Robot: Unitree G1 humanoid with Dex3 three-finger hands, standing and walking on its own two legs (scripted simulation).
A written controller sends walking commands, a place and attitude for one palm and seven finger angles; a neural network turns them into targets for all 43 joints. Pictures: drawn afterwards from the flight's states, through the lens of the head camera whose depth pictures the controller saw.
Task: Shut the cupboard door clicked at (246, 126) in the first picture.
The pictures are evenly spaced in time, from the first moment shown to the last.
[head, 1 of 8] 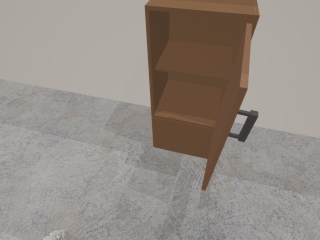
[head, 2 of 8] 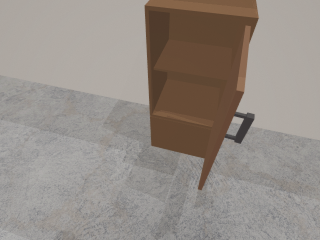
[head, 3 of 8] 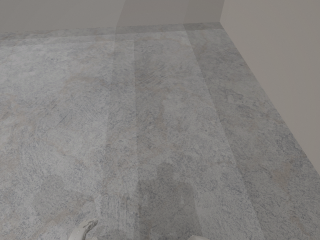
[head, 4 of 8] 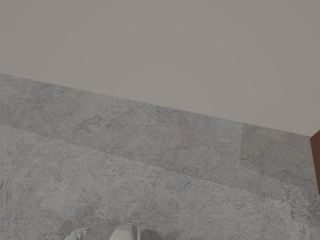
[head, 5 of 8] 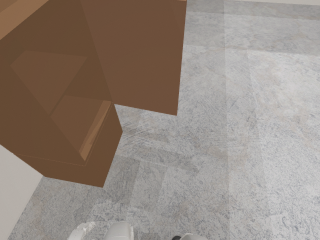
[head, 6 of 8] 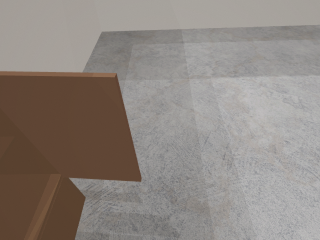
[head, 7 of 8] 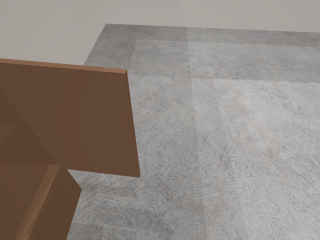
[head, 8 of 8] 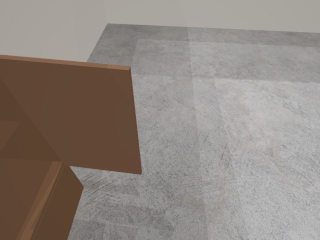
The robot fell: no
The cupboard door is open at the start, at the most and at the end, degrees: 86 86 86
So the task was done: no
